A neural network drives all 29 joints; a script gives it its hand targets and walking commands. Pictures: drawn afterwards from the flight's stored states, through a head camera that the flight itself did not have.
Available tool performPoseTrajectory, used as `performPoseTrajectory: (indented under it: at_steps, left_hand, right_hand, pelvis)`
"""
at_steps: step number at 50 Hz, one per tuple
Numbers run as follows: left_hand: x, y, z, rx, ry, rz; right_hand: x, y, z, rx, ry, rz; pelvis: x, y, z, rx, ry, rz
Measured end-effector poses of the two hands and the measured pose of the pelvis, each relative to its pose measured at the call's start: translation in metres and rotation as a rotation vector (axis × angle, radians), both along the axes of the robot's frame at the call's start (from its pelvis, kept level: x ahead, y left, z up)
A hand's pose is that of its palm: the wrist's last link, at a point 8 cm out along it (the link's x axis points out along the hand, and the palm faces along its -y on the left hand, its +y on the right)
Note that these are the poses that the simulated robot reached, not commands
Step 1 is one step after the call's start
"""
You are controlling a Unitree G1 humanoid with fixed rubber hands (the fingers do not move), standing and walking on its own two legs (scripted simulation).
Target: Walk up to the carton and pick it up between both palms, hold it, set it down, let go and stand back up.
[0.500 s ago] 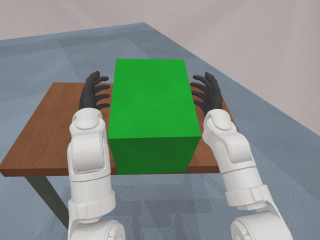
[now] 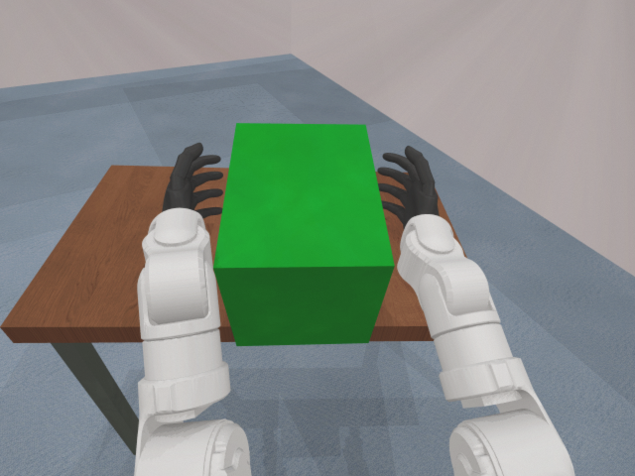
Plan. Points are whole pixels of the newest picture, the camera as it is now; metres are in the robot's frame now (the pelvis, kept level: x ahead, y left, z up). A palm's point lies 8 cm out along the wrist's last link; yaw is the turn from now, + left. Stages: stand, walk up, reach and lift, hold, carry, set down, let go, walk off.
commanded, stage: hold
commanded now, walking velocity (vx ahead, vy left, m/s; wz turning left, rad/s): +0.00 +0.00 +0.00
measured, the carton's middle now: (302, 233) +0.40 +0.01 +0.13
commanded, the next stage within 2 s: none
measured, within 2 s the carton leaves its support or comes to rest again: neither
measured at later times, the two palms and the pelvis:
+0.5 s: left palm (174, 216) +0.36 +0.16 +0.20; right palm (407, 215) +0.36 -0.11 +0.19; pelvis +0.01 +0.01 +0.00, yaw +0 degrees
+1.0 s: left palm (193, 201) +0.37 +0.14 +0.21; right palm (420, 208) +0.37 -0.13 +0.20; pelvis +0.02 +0.00 +0.00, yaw -1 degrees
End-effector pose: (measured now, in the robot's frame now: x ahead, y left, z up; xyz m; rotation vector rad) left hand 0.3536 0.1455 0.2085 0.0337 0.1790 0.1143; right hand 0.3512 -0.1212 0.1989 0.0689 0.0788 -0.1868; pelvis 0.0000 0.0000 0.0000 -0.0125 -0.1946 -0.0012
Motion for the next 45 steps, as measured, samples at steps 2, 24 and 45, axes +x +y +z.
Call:
performPoseTrajectory:
  at_steps: [2, 24, 45]
  left_hand:
    - [0.001, 0.002, 0.000, -0.001, 0.003, -0.001]
    - [0.003, 0.011, -0.004, 0.020, 0.000, 0.011]
    - [0.023, -0.013, 0.006, 0.018, -0.026, -0.018]
  right_hand:
    - [0.000, 0.002, 0.001, -0.006, 0.003, 0.003]
    - [0.006, 0.011, -0.005, -0.008, 0.005, 0.012]
    - [0.020, -0.012, 0.002, -0.007, -0.008, -0.016]
  pelvis:
    - [0.000, 0.000, 0.000, 0.000, 0.001, -0.002]
    - [0.008, 0.011, 0.001, -0.005, 0.013, 0.004]
    - [0.023, 0.001, 0.001, 0.008, 0.021, -0.012]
